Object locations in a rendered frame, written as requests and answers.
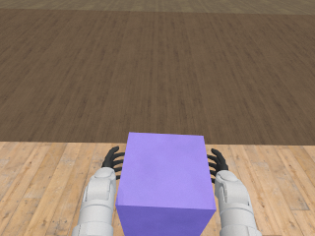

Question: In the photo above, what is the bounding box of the carton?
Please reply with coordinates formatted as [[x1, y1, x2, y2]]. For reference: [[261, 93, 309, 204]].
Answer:
[[115, 132, 217, 236]]

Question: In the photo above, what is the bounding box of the right robot forearm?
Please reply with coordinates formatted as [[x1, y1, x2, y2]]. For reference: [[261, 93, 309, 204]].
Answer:
[[215, 170, 262, 236]]

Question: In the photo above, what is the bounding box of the left robot forearm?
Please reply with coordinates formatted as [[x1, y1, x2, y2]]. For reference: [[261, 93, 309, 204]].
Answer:
[[71, 167, 116, 236]]

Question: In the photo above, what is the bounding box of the right robot hand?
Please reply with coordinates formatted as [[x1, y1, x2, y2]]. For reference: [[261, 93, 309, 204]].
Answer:
[[207, 148, 228, 184]]

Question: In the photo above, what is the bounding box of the left robot hand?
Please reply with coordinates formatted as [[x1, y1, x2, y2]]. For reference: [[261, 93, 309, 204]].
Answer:
[[101, 146, 125, 180]]

